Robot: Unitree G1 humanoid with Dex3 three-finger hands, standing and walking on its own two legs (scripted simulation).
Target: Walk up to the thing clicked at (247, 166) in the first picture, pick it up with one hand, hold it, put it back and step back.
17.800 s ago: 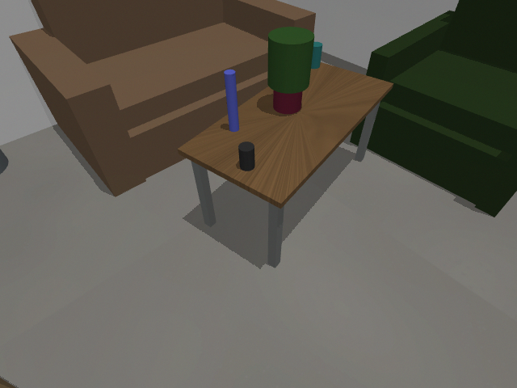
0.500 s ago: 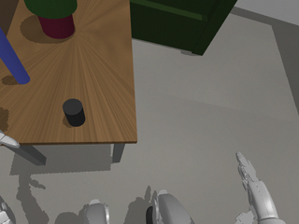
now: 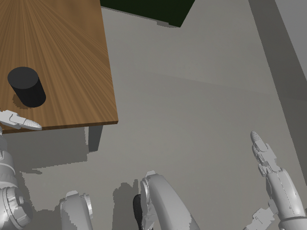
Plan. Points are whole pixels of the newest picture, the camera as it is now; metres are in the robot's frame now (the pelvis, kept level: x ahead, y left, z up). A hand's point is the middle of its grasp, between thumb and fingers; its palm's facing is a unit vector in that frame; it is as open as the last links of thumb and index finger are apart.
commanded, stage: close in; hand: left
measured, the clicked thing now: (28, 88) +0.52 +0.20 -0.05
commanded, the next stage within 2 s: close in 0.64 s
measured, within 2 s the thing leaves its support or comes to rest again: leaves its support in 1.72 s
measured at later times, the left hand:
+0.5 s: hand (30, 85) +0.51 +0.19 -0.02, palm faces +0.10 -0.99 +0.03, open 17.6 cm
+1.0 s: hand (29, 89) +0.51 +0.19 -0.03, palm faces +0.12 -0.99 +0.01, open 16.2 cm
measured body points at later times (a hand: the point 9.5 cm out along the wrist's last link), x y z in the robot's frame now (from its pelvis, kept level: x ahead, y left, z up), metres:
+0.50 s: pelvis +0.01 +0.01 +0.01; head +0.19 +0.09 +0.41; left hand +0.50 +0.24 -0.02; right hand +0.19 -0.24 +0.10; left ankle +0.05 +0.13 -0.54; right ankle +0.08 -0.14 -0.54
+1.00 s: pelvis +0.01 +0.00 +0.01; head +0.19 +0.08 +0.41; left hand +0.49 +0.24 -0.03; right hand +0.19 -0.26 +0.10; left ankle +0.05 +0.13 -0.54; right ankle +0.08 -0.14 -0.54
